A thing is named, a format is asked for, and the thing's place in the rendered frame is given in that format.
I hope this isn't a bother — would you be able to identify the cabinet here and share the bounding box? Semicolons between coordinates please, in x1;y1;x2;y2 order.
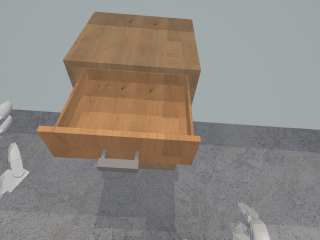
63;11;201;171

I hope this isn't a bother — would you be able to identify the handle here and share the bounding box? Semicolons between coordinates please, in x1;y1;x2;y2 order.
96;148;140;174

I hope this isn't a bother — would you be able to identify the drawer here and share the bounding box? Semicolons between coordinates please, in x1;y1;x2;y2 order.
36;67;201;165

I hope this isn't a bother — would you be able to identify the left robot hand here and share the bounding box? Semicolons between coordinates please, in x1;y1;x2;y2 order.
0;100;29;200

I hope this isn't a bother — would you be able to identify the right robot hand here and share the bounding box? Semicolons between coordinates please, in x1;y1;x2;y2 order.
232;201;271;240

